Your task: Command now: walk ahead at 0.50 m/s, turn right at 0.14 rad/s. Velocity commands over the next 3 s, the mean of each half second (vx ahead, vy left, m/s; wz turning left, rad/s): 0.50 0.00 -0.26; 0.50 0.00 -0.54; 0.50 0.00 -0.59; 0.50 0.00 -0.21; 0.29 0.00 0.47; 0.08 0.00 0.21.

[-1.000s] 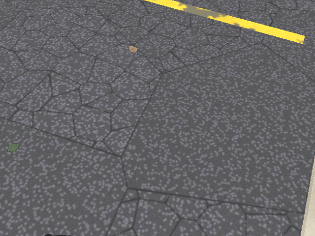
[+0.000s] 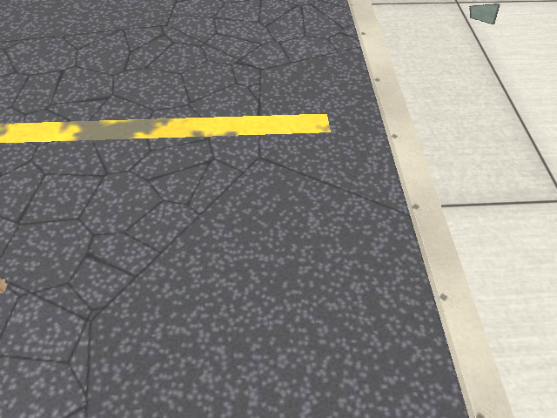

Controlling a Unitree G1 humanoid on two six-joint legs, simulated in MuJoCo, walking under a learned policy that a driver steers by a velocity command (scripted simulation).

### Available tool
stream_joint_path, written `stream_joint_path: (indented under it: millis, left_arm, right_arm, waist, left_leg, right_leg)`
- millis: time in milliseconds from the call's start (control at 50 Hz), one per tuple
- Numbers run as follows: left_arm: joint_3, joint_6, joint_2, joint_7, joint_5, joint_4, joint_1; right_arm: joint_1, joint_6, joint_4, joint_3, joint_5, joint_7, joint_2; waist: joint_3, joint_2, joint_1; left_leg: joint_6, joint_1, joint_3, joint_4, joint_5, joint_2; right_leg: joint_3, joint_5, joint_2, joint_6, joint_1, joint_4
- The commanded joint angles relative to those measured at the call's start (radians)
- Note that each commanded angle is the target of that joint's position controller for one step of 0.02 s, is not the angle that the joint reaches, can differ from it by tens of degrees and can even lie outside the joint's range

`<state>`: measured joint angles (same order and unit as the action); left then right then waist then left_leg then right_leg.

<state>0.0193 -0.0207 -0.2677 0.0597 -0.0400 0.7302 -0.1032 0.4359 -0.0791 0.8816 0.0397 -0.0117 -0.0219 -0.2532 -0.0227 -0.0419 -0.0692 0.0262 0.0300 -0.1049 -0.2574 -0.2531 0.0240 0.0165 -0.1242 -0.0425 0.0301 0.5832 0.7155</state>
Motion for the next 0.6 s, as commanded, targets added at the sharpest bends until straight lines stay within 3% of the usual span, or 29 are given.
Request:
stream_joint_path:
  millis: [20,60,80,100,120,140,160,180,200,240,280,320,380,500,560,600]
  left_arm:
    - [0.001,-0.017,-0.050,-0.003,0.004,-0.081,0.090]
    - [0.006,-0.022,-0.065,-0.013,0.000,-0.077,0.072]
    - [0.012,-0.028,-0.070,-0.019,-0.005,-0.055,0.010]
    - [0.024,-0.038,-0.091,-0.028,-0.016,-0.005,-0.121]
    - [0.045,-0.046,-0.152,-0.041,-0.033,0.035,-0.295]
    - [0.072,-0.041,-0.265,-0.056,-0.033,0.042,-0.364]
    - [0.074,-0.030,-0.239,-0.060,0.015,0.047,-0.347]
    - [0.059,-0.030,-0.185,-0.059,0.026,0.050,-0.273]
    - [0.046,-0.036,-0.132,-0.054,0.026,0.052,-0.226]
    - [0.034,-0.047,-0.086,-0.054,0.031,0.063,-0.180]
    - [0.038,-0.058,-0.092,-0.054,0.035,0.082,-0.199]
    - [0.048,-0.060,-0.114,-0.056,0.043,0.104,-0.224]
    - [0.056,-0.056,-0.120,-0.056,0.040,0.126,-0.265]
    - [0.069,-0.054,-0.142,-0.057,0.030,0.162,-0.359]
    - [0.079,-0.050,-0.167,-0.065,0.023,0.155,-0.333]
    - [0.084,-0.049,-0.182,-0.063,0.026,0.145,-0.291]
  right_arm:
    - [-0.004,-0.010,-0.036,0.034,0.002,0.002,-0.161]
    - [0.004,0.001,-0.019,0.038,0.000,0.006,-0.177]
    - [0.000,0.006,-0.012,0.037,0.003,0.008,-0.179]
    - [0.010,0.010,-0.004,0.030,0.005,0.009,-0.162]
    - [-0.005,0.009,-0.032,0.017,0.006,0.010,-0.129]
    - [0.061,0.008,-0.083,-0.008,0.020,0.002,-0.021]
    - [0.014,0.019,-0.068,0.023,-0.006,0.016,-0.138]
    - [-0.051,0.017,-0.086,0.028,-0.007,0.012,-0.143]
    - [-0.085,0.010,-0.092,0.021,-0.005,0.007,-0.119]
    - [-0.075,0.026,-0.079,0.017,-0.023,0.001,-0.098]
    - [-0.076,0.043,-0.078,0.015,-0.033,-0.007,-0.078]
    - [-0.140,0.050,-0.100,0.014,-0.035,-0.011,-0.068]
    - [-0.281,0.051,-0.145,0.009,-0.029,-0.009,-0.066]
    - [-0.466,0.044,-0.211,0.002,-0.011,-0.002,-0.076]
    - [-0.434,0.032,-0.218,0.010,-0.009,0.004,-0.104]
    - [-0.257,0.015,-0.165,0.025,-0.012,0.018,-0.131]
  waist:
    - [-0.032,0.146,0.024]
    - [-0.028,0.142,0.041]
    - [0.000,0.129,0.075]
    - [0.072,0.087,0.128]
    - [0.190,0.010,0.202]
    - [0.295,-0.230,0.177]
    - [0.271,-0.131,0.189]
    - [0.138,-0.078,0.148]
    - [0.072,-0.045,0.121]
    - [0.026,-0.051,0.062]
    - [0.030,-0.031,0.044]
    - [-0.001,-0.022,0.043]
    - [-0.043,-0.015,0.074]
    - [-0.043,-0.018,0.134]
    - [-0.030,-0.029,0.104]
    - [0.035,0.000,0.020]
  left_leg:
    - [0.129,0.072,0.129,0.079,0.380,-0.252]
    - [0.121,0.027,0.130,0.018,0.477,-0.272]
    - [0.108,0.019,0.106,-0.074,0.596,-0.259]
    - [0.089,0.049,0.062,-0.248,0.657,-0.214]
    - [0.063,0.193,0.025,-0.498,0.461,-0.171]
    - [0.018,0.536,-0.022,-0.848,-0.163,-0.005]
    - [0.030,0.636,0.106,-0.962,-0.266,-0.010]
    - [0.041,0.676,0.129,-0.966,-0.186,-0.065]
    - [0.038,0.650,0.126,-0.910,-0.120,-0.096]
    - [0.013,0.552,0.116,-0.819,-0.076,-0.126]
    - [-0.014,0.517,0.101,-0.779,-0.054,-0.118]
    - [-0.041,0.549,0.093,-0.714,-0.003,-0.123]
    - [-0.068,0.594,0.092,-0.569,0.109,-0.125]
    - [-0.064,0.558,0.101,-0.383,0.207,-0.081]
    - [-0.035,0.438,0.112,-0.310,0.141,-0.060]
    - [-0.005,0.174,0.086,-0.220,0.101,-0.020]
  right_leg:
    - [-0.071,0.015,0.013,0.015,-0.107,-0.100]
    - [-0.086,-0.042,0.032,0.043,-0.159,-0.149]
    - [-0.098,-0.048,0.059,0.061,-0.252,-0.201]
    - [-0.098,-0.044,0.080,0.084,-0.425,-0.253]
    - [0.071,-0.143,-0.070,0.132,-0.657,-0.279]
    - [0.544,-0.231,-0.365,0.246,-0.905,-0.383]
    - [0.639,-0.201,-0.366,0.269,-0.848,-0.436]
    - [0.487,-0.134,-0.306,0.251,-0.755,-0.431]
    - [0.390,-0.024,-0.253,0.230,-0.648,-0.456]
    - [0.271,0.098,-0.165,0.189,-0.515,-0.499]
    - [0.242,0.172,-0.142,0.208,-0.481,-0.525]
    - [0.224,0.148,-0.129,0.226,-0.455,-0.561]
    - [0.219,0.094,-0.110,0.225,-0.445,-0.586]
    - [0.244,0.203,-0.113,0.199,-0.515,-0.504]
    - [0.281,0.267,-0.125,0.162,-0.519,-0.430]
    - [0.259,0.370,-0.073,0.125,-0.456,-0.253]
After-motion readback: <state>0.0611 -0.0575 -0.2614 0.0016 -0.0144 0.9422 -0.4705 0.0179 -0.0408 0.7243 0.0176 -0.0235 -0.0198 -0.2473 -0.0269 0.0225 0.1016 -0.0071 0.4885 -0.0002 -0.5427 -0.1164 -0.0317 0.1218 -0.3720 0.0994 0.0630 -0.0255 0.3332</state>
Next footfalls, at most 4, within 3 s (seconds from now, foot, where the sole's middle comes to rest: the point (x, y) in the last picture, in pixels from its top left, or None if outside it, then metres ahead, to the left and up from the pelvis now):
0.12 right None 0.21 -0.11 -0.78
0.62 left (245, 409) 0.51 0.06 -0.78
1.14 right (359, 334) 0.68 -0.24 -0.78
1.68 left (369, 225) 1.03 -0.33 -0.78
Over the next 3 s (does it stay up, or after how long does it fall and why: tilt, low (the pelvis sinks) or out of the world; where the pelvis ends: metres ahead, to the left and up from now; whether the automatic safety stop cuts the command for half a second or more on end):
stays up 1.12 -0.53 -0.01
